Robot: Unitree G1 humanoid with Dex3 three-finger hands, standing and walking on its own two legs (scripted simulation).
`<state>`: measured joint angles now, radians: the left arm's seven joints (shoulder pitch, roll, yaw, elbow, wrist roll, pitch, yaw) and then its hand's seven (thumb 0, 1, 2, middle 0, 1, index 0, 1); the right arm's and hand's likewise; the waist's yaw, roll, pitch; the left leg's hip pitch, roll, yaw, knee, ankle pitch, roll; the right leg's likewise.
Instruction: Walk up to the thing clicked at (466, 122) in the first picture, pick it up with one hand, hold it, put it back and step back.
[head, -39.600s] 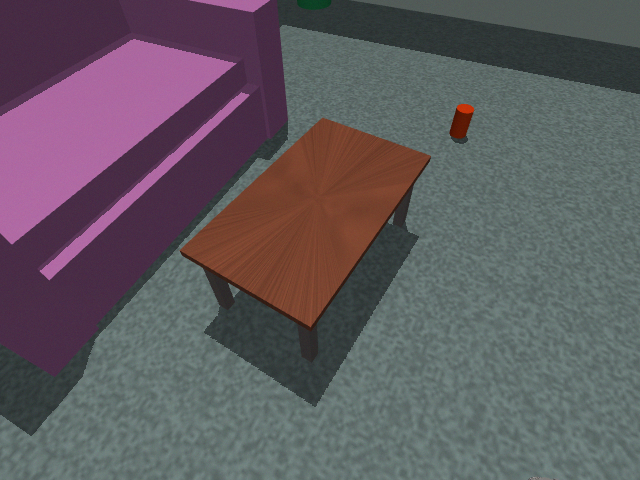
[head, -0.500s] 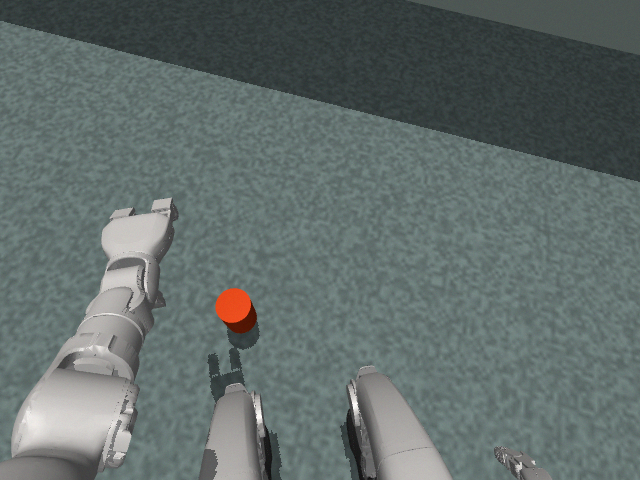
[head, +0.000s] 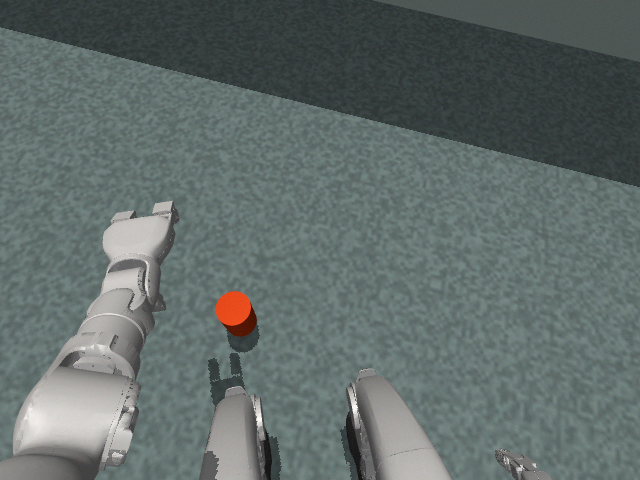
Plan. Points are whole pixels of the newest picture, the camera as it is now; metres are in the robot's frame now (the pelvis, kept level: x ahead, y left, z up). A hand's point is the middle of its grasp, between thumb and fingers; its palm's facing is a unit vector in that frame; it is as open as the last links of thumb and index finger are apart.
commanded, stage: go down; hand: left
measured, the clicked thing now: (237, 315) +0.45 +0.14 -0.58
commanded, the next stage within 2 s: none
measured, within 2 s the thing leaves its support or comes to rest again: neither
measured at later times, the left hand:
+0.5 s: hand (153, 266) +0.42 +0.20 -0.11, palm faces -0.43 -0.01 -0.90, open 14.3 cm
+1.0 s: hand (152, 265) +0.42 +0.20 -0.10, palm faces -0.44 +0.00 -0.90, open 14.4 cm
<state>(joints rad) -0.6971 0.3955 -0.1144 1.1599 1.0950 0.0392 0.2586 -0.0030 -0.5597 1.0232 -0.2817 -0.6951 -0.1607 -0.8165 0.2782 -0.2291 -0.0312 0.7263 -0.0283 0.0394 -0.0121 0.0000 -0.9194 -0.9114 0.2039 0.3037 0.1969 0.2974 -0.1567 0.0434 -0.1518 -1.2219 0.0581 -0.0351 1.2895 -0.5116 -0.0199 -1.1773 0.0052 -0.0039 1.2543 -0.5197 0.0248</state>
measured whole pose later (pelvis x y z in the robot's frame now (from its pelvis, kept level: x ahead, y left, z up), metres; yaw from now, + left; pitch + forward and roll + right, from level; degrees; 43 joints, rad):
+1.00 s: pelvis +0.00 +0.00 +0.00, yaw +0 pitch +25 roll -2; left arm -0.70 0.40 -0.11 1.17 1.10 0.04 0.27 0.00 -0.58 1.03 -0.24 -0.76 -0.13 -0.86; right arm 0.28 -0.23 -0.03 0.72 -0.03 0.04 -0.01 0.00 -0.92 -0.91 0.20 0.30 0.20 0.30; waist -0.16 0.04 -0.15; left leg -1.21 0.06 -0.04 1.28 -0.51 -0.02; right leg -1.17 0.01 0.00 1.24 -0.52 0.02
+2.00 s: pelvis +0.00 +0.00 +0.00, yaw +0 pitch +25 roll -2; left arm -0.69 0.40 -0.11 1.16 1.10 0.04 0.27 0.00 -0.59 1.03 -0.20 -0.82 -0.11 -0.90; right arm 0.28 -0.23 -0.03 0.73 -0.03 0.04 -0.01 0.00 -0.92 -0.91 0.20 0.30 0.20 0.30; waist -0.16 0.04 -0.15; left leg -1.21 0.05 -0.04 1.28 -0.51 -0.02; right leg -1.16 0.00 0.00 1.24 -0.51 0.03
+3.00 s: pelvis +0.00 +0.00 +0.00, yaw +0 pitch +25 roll -3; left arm -0.70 0.39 -0.12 1.18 1.10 0.05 0.27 0.00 -0.57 1.01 -0.19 -0.85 -0.12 -0.91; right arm 0.28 -0.23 -0.03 0.73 -0.03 0.04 -0.01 0.00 -0.92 -0.91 0.20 0.30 0.20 0.30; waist -0.16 0.05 -0.14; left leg -1.20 0.05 -0.03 1.27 -0.51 -0.02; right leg -1.15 0.00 0.00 1.23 -0.51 0.03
